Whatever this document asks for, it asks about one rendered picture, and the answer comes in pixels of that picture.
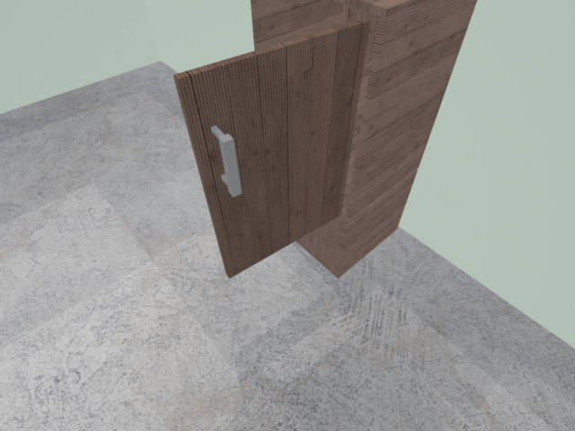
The handle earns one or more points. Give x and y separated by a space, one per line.
231 177

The cupboard door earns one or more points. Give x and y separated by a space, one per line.
291 110

